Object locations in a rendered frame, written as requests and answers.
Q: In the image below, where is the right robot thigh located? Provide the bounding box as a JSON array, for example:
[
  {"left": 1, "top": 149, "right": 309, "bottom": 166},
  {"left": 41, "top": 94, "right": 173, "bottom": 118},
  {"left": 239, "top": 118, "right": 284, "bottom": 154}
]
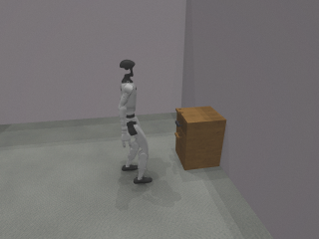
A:
[{"left": 128, "top": 122, "right": 149, "bottom": 157}]

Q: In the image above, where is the drawer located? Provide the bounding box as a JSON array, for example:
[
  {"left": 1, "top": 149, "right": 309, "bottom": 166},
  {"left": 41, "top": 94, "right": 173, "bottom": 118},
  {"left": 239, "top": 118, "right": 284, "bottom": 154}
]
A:
[{"left": 177, "top": 114, "right": 187, "bottom": 136}]

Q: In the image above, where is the left robot thigh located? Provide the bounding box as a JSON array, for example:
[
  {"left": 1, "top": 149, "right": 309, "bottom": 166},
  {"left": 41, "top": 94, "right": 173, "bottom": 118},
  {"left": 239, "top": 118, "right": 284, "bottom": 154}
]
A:
[{"left": 131, "top": 117, "right": 141, "bottom": 150}]

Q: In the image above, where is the robot right hand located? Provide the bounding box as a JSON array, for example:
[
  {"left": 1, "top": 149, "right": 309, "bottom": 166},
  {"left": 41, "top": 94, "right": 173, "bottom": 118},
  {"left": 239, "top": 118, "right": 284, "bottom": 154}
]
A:
[{"left": 121, "top": 132, "right": 132, "bottom": 147}]

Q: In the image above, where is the robot right forearm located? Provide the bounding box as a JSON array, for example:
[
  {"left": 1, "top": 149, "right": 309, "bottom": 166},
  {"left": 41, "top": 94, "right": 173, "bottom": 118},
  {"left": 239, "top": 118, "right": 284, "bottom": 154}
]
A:
[{"left": 119, "top": 107, "right": 129, "bottom": 133}]

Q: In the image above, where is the cabinet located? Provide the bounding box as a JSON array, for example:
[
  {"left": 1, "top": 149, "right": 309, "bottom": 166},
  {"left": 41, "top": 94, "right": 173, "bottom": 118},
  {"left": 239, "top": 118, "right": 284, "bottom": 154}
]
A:
[{"left": 175, "top": 106, "right": 227, "bottom": 170}]

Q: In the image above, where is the robot thigh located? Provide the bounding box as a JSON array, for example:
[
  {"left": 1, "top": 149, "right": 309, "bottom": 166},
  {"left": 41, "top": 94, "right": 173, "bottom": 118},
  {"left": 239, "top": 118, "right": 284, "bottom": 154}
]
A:
[
  {"left": 128, "top": 122, "right": 149, "bottom": 157},
  {"left": 131, "top": 117, "right": 141, "bottom": 150}
]

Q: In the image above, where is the robot right upper arm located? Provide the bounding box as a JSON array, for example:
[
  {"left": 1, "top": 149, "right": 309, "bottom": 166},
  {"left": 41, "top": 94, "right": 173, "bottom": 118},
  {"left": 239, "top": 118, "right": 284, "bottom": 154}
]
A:
[{"left": 118, "top": 84, "right": 134, "bottom": 110}]

